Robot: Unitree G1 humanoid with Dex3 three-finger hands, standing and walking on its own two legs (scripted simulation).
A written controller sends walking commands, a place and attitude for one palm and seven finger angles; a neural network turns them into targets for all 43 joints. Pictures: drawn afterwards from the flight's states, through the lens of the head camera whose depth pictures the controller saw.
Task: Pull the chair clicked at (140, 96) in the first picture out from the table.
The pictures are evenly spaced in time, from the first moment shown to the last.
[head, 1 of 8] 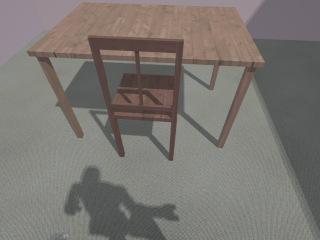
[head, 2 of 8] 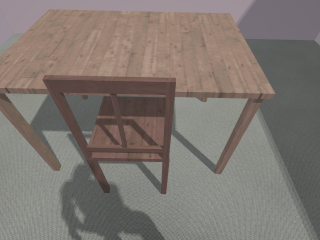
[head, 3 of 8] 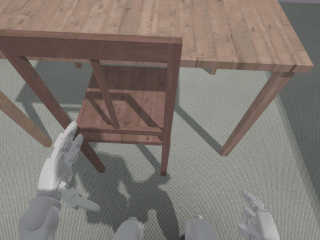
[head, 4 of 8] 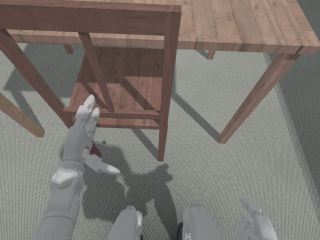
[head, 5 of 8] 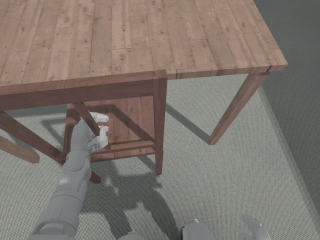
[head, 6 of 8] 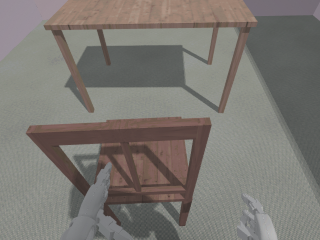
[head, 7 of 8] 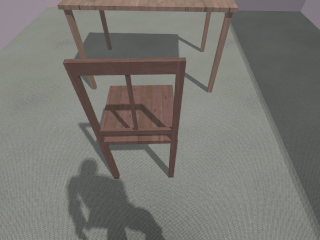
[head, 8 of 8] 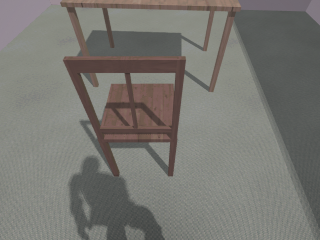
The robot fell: no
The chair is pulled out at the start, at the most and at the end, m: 0.00 0.73 0.73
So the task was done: yes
